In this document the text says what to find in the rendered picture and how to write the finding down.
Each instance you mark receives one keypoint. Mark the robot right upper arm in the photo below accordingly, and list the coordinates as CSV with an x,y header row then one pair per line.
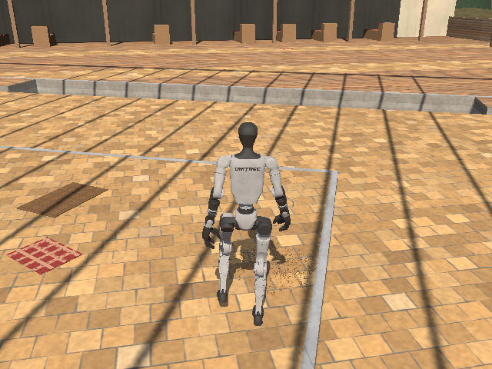
x,y
275,176

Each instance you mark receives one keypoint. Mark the robot right hand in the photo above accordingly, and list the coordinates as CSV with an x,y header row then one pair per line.
x,y
279,219

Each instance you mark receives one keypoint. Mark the robot left forearm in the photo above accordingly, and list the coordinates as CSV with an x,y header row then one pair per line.
x,y
212,210

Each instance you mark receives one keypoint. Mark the robot right forearm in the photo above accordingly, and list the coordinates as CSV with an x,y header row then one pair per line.
x,y
283,205

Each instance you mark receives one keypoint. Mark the robot left hand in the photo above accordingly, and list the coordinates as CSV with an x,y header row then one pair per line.
x,y
206,237

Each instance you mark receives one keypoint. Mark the left robot shin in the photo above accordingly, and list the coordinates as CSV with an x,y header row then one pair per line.
x,y
223,267

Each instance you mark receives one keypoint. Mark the robot shin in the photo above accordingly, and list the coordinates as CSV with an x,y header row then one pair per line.
x,y
223,267
259,289

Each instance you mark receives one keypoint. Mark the right robot shin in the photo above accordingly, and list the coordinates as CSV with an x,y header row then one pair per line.
x,y
259,289

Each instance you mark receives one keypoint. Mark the robot left upper arm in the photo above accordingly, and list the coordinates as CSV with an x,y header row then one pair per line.
x,y
219,176

